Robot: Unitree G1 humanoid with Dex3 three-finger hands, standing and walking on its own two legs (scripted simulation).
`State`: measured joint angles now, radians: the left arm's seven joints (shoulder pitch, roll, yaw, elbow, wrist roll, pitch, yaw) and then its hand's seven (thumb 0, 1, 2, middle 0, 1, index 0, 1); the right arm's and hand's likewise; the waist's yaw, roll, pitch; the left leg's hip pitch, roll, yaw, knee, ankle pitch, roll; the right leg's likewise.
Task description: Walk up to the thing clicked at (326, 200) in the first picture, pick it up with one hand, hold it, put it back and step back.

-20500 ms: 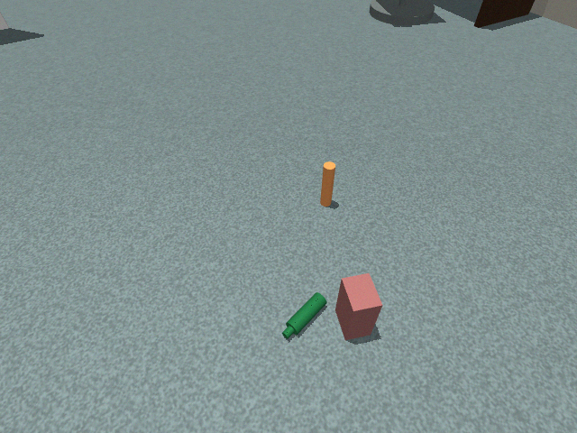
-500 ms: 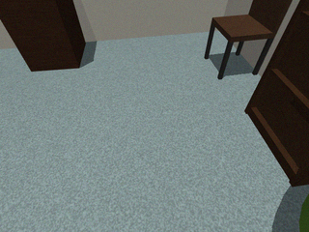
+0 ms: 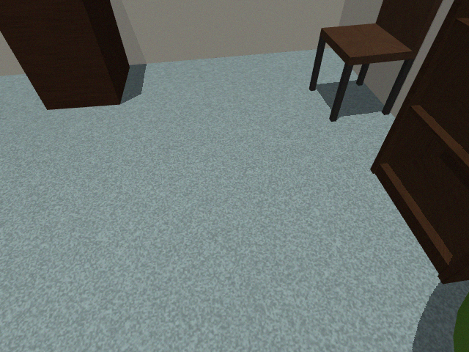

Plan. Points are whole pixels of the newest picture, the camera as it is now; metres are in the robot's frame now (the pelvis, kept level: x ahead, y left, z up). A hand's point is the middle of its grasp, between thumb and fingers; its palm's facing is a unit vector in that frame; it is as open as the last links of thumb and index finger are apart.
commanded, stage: stand
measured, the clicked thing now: out of the picture -0.53 +0.99 -0.67
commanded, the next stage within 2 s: walk up in 0.42 s
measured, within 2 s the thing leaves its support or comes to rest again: neither
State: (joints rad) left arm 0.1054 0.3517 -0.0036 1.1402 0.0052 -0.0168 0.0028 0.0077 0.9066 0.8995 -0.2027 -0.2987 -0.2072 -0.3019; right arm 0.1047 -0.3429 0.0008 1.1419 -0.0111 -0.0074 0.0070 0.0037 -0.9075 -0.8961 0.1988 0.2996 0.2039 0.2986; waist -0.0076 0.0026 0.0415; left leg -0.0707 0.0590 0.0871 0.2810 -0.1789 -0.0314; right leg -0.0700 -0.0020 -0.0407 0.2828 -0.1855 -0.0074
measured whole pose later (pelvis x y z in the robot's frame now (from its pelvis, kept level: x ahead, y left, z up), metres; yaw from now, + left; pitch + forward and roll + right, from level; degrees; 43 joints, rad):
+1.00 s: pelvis +0.12 +0.05 -0.01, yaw -1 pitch -4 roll +0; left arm 0.22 0.43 0.06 0.93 0.01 -0.01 -0.07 0.01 0.91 0.90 -0.20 -0.30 -0.20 -0.30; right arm 0.35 -0.38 -0.07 0.89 -0.02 -0.07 0.04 0.00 -0.90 -0.90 0.20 0.30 0.21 0.30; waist -0.02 -0.05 0.11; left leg -0.02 0.00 0.08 0.40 -0.30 0.03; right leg -0.45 -0.06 0.02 0.76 -0.25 -0.01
